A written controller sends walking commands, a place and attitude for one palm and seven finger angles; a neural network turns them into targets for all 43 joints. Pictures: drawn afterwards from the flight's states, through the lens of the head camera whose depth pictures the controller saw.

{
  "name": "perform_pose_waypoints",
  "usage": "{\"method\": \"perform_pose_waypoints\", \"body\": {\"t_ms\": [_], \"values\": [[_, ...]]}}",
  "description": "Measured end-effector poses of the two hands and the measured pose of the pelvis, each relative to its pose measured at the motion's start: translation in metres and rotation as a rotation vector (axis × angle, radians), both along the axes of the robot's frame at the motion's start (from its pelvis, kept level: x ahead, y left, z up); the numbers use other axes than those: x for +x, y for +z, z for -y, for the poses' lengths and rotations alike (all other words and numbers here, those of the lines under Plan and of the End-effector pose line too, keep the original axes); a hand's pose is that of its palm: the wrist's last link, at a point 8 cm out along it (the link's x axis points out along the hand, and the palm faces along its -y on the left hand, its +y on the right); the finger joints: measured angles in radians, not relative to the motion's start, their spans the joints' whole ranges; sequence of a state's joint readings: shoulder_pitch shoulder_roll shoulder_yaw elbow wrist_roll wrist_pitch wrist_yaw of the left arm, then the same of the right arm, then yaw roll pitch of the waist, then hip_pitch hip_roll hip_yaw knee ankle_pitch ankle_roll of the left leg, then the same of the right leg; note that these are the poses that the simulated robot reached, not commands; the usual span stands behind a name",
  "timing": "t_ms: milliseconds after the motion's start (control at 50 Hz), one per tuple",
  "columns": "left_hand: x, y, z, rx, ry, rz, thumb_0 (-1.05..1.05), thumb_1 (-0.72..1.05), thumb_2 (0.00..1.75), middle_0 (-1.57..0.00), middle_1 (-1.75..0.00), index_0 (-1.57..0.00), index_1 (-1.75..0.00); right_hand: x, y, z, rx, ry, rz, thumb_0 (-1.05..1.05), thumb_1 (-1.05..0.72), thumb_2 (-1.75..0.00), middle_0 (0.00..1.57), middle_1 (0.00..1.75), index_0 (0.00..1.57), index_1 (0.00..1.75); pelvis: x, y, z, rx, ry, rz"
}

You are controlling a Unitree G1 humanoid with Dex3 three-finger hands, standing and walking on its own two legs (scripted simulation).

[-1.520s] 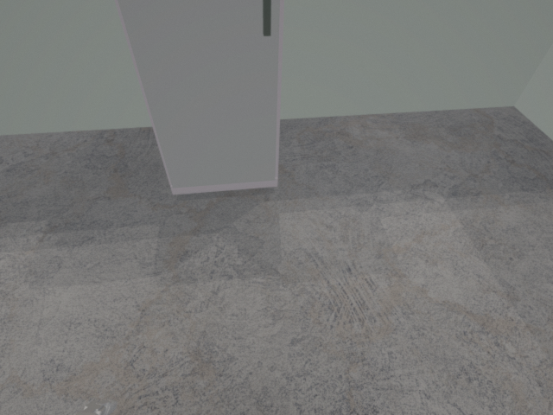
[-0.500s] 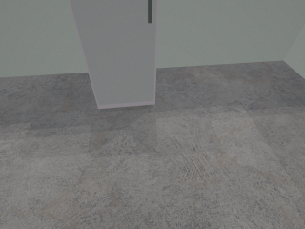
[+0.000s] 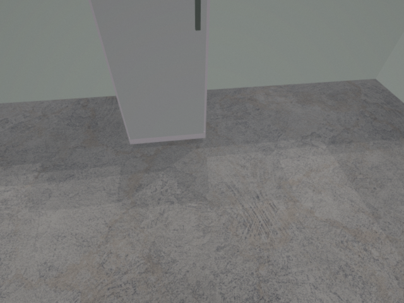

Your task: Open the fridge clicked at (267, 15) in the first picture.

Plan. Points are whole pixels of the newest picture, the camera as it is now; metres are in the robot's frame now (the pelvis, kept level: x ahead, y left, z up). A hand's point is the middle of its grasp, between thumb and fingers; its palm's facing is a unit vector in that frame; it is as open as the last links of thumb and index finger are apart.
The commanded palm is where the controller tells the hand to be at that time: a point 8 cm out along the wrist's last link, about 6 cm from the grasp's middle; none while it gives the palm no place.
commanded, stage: walk to a spot facing it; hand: right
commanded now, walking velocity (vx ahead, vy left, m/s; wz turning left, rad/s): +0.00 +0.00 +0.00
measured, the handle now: out of the picture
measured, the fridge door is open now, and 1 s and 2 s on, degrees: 0 0 0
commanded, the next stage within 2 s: turn to face it in 1.20 s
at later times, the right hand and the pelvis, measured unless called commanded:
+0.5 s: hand out of the picture +0.04 -0.16 -0.19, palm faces -0.01 +0.99 -0.16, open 7.4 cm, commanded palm none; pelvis +0.09 +0.01 -0.02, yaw +6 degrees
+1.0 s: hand (279, 215) +0.40 -0.20 -0.17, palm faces -0.25 +0.95 -0.19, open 7.4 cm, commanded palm none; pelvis +0.28 -0.03 -0.01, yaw +19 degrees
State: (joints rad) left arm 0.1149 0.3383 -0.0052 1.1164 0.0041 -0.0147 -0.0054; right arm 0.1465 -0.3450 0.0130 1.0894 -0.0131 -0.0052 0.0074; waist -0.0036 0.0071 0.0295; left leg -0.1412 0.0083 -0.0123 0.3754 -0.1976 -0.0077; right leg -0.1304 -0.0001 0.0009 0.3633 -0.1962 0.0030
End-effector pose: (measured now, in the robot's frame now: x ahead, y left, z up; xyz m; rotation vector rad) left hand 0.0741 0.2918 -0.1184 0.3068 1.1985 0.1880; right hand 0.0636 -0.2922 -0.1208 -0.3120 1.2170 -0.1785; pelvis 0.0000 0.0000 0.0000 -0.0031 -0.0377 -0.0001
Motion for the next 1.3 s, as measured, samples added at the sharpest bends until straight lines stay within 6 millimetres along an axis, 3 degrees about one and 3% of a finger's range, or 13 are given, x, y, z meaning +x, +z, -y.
{"method": "perform_pose_waypoints", "body": {"t_ms": [180, 320, 440, 520, 600, 680, 720, 780, 860, 960, 1060, 1160, 1300], "values": [[-0.010, -0.012, 0.016, -0.041, 0.027, -0.023, 0.01, 0.91, 0.90, -0.20, -0.30, -0.20, -0.30, -0.013, -0.013, -0.015, 0.039, -0.012, -0.054, 0.00, -0.91, -0.90, 0.20, 0.30, 0.20, 0.30, 0.011, -0.004, 0.001, 0.003, 0.032, -0.006], [-0.040, -0.035, 0.039, -0.112, 0.132, -0.099, 0.01, 0.91, 0.90, -0.20, -0.30, -0.20, -0.30, -0.030, -0.036, -0.046, 0.121, -0.018, -0.178, 0.00, -0.91, -0.90, 0.20, 0.30, 0.20, 0.30, 0.042, -0.017, -0.003, -0.008, 0.084, -0.018], [-0.057, -0.049, 0.046, -0.151, 0.192, -0.237, 0.01, 0.91, 0.90, -0.20, -0.30, -0.20, -0.30, -0.020, -0.043, -0.077, 0.152, -0.054, -0.196, 0.00, -0.91, -0.90, 0.20, 0.30, 0.20, 0.30, 0.075, -0.024, -0.014, 0.017, 0.088, -0.026], [-0.014, -0.040, 0.049, -0.152, 0.183, -0.212, 0.01, 0.91, 0.90, -0.20, -0.30, -0.20, -0.30, -0.028, -0.035, -0.089, 0.169, -0.083, -0.258, 0.00, -0.91, -0.90, 0.20, 0.30, 0.20, 0.30, 0.098, -0.016, -0.010, 0.011, 0.111, -0.030], [0.062, -0.031, 0.055, -0.155, 0.181, -0.067, 0.01, 0.91, 0.90, -0.20, -0.30, -0.20, -0.30, -0.030, -0.029, -0.087, 0.191, -0.081, -0.379, 0.00, -0.91, -0.90, 0.20, 0.30, 0.20, 0.30, 0.126, -0.013, -0.001, 0.009, 0.139, -0.042], [0.143, -0.025, 0.067, -0.142, 0.155, 0.081, 0.01, 0.91, 0.90, -0.20, -0.30, -0.20, -0.30, -0.007, -0.036, -0.069, 0.201, -0.082, -0.450, 0.00, -0.90, -0.90, 0.20, 0.30, 0.20, 0.30, 0.162, -0.020, 0.015, 0.015, 0.159, -0.040], [0.175, -0.028, 0.073, -0.118, 0.152, 0.150, 0.01, 0.91, 0.90, -0.20, -0.30, -0.20, -0.30, 0.015, -0.047, -0.055, 0.198, -0.071, -0.460, 0.00, -0.90, -0.90, 0.20, 0.30, 0.20, 0.30, 0.182, -0.031, 0.025, 0.026, 0.182, -0.034], [0.193, -0.027, 0.083, -0.108, 0.185, 0.181, 0.00, 0.91, 0.90, -0.20, -0.30, -0.20, -0.30, 0.071, -0.056, -0.033, 0.173, -0.017, -0.415, 0.01, -0.91, -0.90, 0.20, 0.30, 0.20, 0.30, 0.204, -0.032, 0.033, 0.015, 0.222, -0.016], [0.184, -0.021, 0.095, -0.114, 0.283, 0.130, -0.01, 0.93, 0.90, -0.20, -0.30, -0.20, -0.30, 0.176, -0.049, -0.019, 0.145, 0.073, -0.246, 0.01, -0.91, -0.90, 0.20, 0.29, 0.20, 0.30, 0.232, -0.018, 0.037, 0.004, 0.261, -0.018], [0.163, -0.017, 0.090, -0.094, 0.377, 0.040, -0.02, 0.96, 0.90, -0.20, -0.30, -0.20, -0.30, 0.300, -0.029, -0.028, 0.140, 0.183, -0.053, 0.00, -0.91, -0.90, 0.19, 0.29, 0.19, 0.30, 0.268, -0.007, 0.037, -0.011, 0.310, -0.030], [0.139, -0.022, 0.096, -0.124, 0.480, -0.076, -0.01, 0.94, 0.90, -0.20, -0.30, -0.20, -0.30, 0.399, -0.013, -0.060, 0.146, 0.304, 0.043, 0.00, -0.91, -0.90, 0.19, 0.29, 0.19, 0.30, 0.304, -0.005, 0.028, -0.019, 0.359, -0.027], [0.121, -0.030, 0.107, -0.180, 0.594, -0.191, 0.00, 0.92, 0.90, -0.20, -0.30, -0.20, -0.30, 0.483, -0.010, -0.114, 0.150, 0.438, 0.078, 0.00, -0.91, -0.90, 0.19, 0.29, 0.19, 0.30, 0.341, -0.009, 0.005, -0.020, 0.417, -0.025], [0.130, -0.049, 0.094, -0.255, 0.698, -0.310, 0.01, 0.91, 0.90, -0.20, -0.30, -0.20, -0.30, 0.564, -0.024, -0.196, 0.177, 0.553, 0.167, 0.00, -0.91, -0.90, 0.19, 0.29, 0.20, 0.30, 0.390, -0.032, -0.046, -0.009, 0.481, -0.017]]}}
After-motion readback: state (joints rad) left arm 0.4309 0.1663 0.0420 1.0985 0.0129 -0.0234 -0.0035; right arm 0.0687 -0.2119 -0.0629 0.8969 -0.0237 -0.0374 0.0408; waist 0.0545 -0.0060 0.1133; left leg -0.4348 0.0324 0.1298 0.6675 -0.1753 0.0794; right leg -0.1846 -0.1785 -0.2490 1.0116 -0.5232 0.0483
